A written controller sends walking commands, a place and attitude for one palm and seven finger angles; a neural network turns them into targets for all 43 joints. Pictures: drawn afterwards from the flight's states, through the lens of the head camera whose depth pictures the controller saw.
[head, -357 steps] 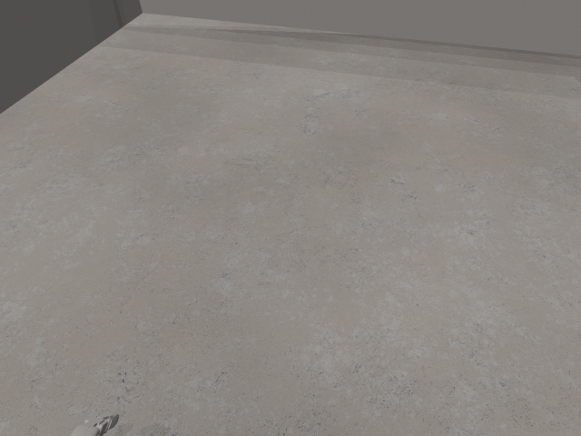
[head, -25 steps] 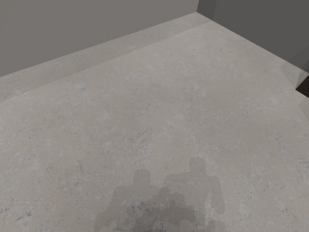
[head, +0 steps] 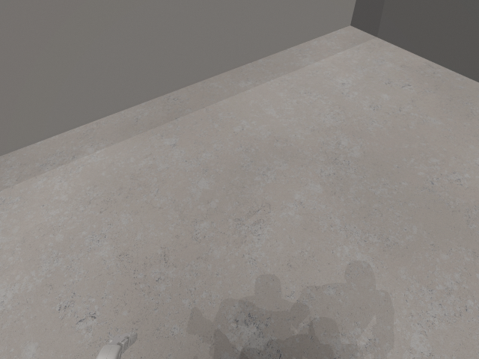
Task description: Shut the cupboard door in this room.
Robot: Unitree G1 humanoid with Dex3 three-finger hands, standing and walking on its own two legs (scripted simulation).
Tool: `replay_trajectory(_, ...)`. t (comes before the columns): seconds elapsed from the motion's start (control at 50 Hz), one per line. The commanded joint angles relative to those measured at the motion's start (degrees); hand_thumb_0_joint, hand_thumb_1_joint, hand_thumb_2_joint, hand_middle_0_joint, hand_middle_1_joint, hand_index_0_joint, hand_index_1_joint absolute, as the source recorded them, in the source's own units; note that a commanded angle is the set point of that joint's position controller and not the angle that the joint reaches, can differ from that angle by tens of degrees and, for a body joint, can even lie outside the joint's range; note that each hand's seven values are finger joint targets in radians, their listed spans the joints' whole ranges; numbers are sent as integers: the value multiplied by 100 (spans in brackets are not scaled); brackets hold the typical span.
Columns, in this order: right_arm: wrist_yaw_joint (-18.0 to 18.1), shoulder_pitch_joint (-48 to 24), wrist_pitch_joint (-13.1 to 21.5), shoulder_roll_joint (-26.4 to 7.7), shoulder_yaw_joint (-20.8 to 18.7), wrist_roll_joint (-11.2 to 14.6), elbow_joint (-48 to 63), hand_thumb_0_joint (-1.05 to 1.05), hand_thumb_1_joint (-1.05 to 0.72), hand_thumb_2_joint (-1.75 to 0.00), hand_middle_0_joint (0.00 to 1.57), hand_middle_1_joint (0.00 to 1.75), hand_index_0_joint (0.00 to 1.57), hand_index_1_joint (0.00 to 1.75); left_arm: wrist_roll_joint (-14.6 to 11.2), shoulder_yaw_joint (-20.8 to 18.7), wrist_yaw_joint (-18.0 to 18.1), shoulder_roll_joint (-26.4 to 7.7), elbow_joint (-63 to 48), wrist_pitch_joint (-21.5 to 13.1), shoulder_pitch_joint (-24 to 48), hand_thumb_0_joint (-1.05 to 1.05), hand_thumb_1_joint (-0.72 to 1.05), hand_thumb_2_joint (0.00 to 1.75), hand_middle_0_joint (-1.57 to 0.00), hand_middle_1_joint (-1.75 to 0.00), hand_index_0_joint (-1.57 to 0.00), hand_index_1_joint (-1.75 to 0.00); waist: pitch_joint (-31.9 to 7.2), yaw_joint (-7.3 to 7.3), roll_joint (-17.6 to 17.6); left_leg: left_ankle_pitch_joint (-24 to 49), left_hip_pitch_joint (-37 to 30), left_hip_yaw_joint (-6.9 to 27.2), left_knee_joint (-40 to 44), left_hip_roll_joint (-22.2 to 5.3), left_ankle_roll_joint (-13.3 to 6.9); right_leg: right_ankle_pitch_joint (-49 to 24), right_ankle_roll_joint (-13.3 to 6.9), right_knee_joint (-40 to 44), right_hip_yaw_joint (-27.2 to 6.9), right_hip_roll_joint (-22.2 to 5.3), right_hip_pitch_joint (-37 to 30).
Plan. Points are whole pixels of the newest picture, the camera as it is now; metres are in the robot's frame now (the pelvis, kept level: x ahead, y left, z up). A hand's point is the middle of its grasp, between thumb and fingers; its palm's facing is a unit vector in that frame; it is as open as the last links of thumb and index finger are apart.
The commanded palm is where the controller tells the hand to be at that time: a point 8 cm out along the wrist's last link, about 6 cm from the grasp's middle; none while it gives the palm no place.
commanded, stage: turn or walk to find it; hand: left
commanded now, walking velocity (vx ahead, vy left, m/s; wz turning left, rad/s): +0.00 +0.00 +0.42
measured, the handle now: out of the picture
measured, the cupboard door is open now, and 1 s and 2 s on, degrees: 92 92 92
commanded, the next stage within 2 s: none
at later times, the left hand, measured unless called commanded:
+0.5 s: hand out of the picture -0.07 +0.23 -0.18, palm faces +0.31 -0.92 -0.23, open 7.3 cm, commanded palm none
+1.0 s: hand out of the picture -0.02 +0.24 -0.14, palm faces +0.41 -0.87 -0.27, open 7.4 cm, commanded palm none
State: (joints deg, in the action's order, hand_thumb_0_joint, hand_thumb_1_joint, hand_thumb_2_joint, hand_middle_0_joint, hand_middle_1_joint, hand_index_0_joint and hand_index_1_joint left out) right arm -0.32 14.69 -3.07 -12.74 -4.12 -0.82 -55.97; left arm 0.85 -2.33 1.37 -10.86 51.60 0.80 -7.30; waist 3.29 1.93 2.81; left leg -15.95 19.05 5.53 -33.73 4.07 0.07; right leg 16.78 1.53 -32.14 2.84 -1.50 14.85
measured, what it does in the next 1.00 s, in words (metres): steps on the spot, turning left: left foot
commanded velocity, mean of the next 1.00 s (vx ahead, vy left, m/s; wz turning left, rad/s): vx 0.00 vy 0.00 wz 0.42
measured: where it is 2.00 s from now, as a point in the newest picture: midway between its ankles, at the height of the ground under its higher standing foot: outside the picture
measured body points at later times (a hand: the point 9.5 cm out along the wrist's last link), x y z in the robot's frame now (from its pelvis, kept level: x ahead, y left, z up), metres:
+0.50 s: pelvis -0.04 +0.02 +0.00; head -0.01 +0.05 +0.44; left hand -0.09 +0.28 -0.16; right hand +0.11 -0.21 -0.14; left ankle -0.08 +0.12 -0.73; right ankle +0.01 -0.10 -0.73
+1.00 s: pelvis -0.05 +0.01 +0.00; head -0.02 +0.01 +0.45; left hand -0.04 +0.29 -0.12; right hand +0.07 -0.20 -0.15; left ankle -0.08 +0.12 -0.73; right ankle -0.01 -0.10 -0.72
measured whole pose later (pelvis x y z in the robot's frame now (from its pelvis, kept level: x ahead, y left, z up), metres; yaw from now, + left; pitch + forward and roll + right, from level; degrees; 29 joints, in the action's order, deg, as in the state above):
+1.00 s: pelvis -0.05 +0.01 +0.00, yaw +25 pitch +0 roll +1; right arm 0.1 14.6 -2.4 -11.7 -3.4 -1.2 -56.1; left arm 0.3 -2.5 1.3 -11.8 52.4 1.8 -6.3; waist 3.5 2.2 1.2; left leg -13.2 15.5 4.9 -28.5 4.4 -1.3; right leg 19.4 4.2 -35.7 1.7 -2.0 16.3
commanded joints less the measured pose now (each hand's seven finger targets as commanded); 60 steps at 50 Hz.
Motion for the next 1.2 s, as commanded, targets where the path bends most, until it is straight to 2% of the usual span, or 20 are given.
replay_trajectory(0.0,16,-160,48,-636,-228,-55,583,0,-90,-90,20,30,20,30,21,-325,107,-1278,-377,-97,-388,0,90,90,-20,-30,-20,-30,-375,-255,-1447,-1369,1343,116,-2880,-285,142,-392,-1048,1882,-1791,-2354,-393)
replay_trajectory(0.04,-43,65,-39,-585,-243,-69,321,0,-90,-90,20,30,20,30,-8,-227,92,-996,-480,-80,115,0,90,90,-20,-30,-20,-30,36,22,-1015,-758,1267,-43,-3509,-416,195,-78,-751,1870,-1205,-1790,101)
replay_trajectory(0.08,-69,311,-57,-465,-205,-73,175,0,-90,-90,20,30,20,30,-12,-170,62,-811,-449,-145,56,0,90,90,-20,-30,-20,-30,16,51,-1002,-292,1287,-237,-3699,-450,313,-663,-616,1730,-499,-1473,-113)
replay_trajectory(0.34,-46,-568,39,-340,-39,26,392,0,-90,-90,20,30,20,30,113,-324,44,-1228,53,-87,-901,0,90,90,-20,-30,-20,-30,-293,-490,-1431,-1143,497,-866,-1194,-641,361,-1756,-1004,1204,-246,-1972,-848)
replay_trajectory(0.42,-10,-74,146,-411,-23,36,278,0,-90,-90,20,30,20,30,52,-337,21,-1255,109,-32,-755,0,90,90,-20,-30,-20,-30,-665,-169,-1183,2,-707,-1066,511,-531,230,-1896,-584,395,244,-1803,-485)
replay_trajectory(0.44,-25,144,199,-622,-63,35,234,0,-90,-90,20,30,20,30,-1,-306,12,-1113,69,7,-724,0,90,90,-20,-30,-20,-30,-786,-23,-489,624,-1424,-683,1194,-799,138,-1313,-291,-326,513,-1558,70)
replay_trajectory(0.46,7,276,254,-1175,-187,-27,268,0,-90,-90,20,30,20,30,-45,-252,-13,-726,-104,43,-779,0,90,90,-20,-30,-20,-30,-786,58,1225,1849,-1998,1131,1604,-2180,-379,654,166,-1514,830,-799,1463)
replay_trajectory(0.48,48,396,195,-1508,-246,-26,238,0,-90,-90,20,30,20,30,10,-148,-5,-623,-245,106,-427,0,90,90,-20,-30,-20,-30,-586,183,1442,2760,-1596,1549,1701,-2785,-910,1961,248,-2361,431,-533,1764)
replay_trajectory(0.5,75,268,183,-1388,-217,-44,229,0,-90,-90,20,30,20,30,34,-184,-9,-746,-208,154,-312,0,90,90,-20,-30,-20,-30,-511,148,873,2366,-1296,1253,1688,-2697,-1027,1688,178,-2785,71,-629,1649)
replay_trajectory(0.52,126,10,215,-1204,-167,-47,264,0,-90,-90,20,30,20,30,48,-207,-6,-705,-124,184,-260,0,90,90,-20,-30,-20,-30,-334,56,1194,2256,-1089,1013,1735,-2311,-882,1337,208,-2935,-73,-647,1725)
replay_trajectory(0.56,161,-420,230,-975,-62,-42,384,0,-90,-90,20,30,20,30,34,-239,-72,-797,14,160,-335,0,90,90,-20,-30,-20,-30,-102,-120,867,2241,-937,634,1658,-1898,-754,727,245,-3214,-142,-576,1730)
replay_trajectory(0.64,170,-241,301,-948,-54,5,371,0,-90,-90,20,30,20,30,16,-219,-76,-788,117,118,-474,0,90,90,-20,-30,-20,-30,-391,-145,432,3138,-1473,433,1509,-1680,-763,438,360,-3178,-137,-474,1693)
replay_trajectory(0.84,145,63,234,-968,-151,-69,366,0,-90,-90,20,30,20,30,-28,-152,-2,-617,-246,99,101,0,90,90,-20,-30,-20,-30,-404,49,496,2852,-1299,1330,1351,-1771,-1057,948,345,-1711,-217,-247,1142)
replay_trajectory(0.94,114,-100,203,-949,-183,-50,401,0,-90,-90,20,30,20,30,-66,-159,15,-638,-203,7,-326,0,90,90,-20,-30,-20,-30,-614,-190,470,2770,-624,1433,963,-1416,-810,67,212,-8,-77,9,-145)
replay_trajectory(0.96,105,-167,205,-888,-171,-24,429,0,-90,-90,20,30,20,30,-66,-182,31,-689,-147,-31,-554,0,90,90,-20,-30,-20,-30,-726,-330,318,2282,-258,1330,748,-1248,-622,-506,189,756,-114,-105,-764)
replay_trajectory(0.98,73,-111,219,-668,-151,27,458,0,-90,-90,20,30,20,30,-21,-225,60,-960,-121,-94,-774,0,90,90,-20,-30,-20,-30,-904,-388,-303,1288,385,984,245,-888,-307,-850,43,1292,-661,-736,-1581)
replay_trajectory(1.0,45,-95,229,-330,-89,47,587,0,-90,-90,20,30,20,30,57,-326,101,-1448,-116,-136,-876,0,90,90,-20,-30,-20,-30,-889,-436,-1867,-876,1376,-38,-898,-50,104,-1499,-536,1443,-2013,-2109,-2031)
replay_trajectory(1.02,72,-211,165,-564,-170,-4,635,0,-90,-90,20,30,20,30,29,-317,96,-1514,-188,-107,-856,0,90,90,-20,-30,-20,-30,-743,-493,-1640,-1828,1289,-86,-2055,-82,145,-1851,-1088,1523,-2223,-2703,-1203)
replay_trajectory(1.1,-30,143,-23,-499,-192,-58,222,0,-90,-90,20,30,20,30,-10,-187,82,-891,-376,-132,64,0,90,90,-20,-30,-20,-30,-76,-12,-973,-683,1279,-143,-3592,-464,268,-1356,-817,1494,-696,-1663,-381)
replay_trajectory(1.18,-53,42,-37,-441,-155,-48,217,0,-90,-90,20,30,20,30,22,-192,76,-866,-236,-183,-332,0,90,90,-20,-30,-20,-30,-112,-133,-1203,-464,1236,-327,-3359,-554,417,-1818,-776,1429,-339,-1571,-611)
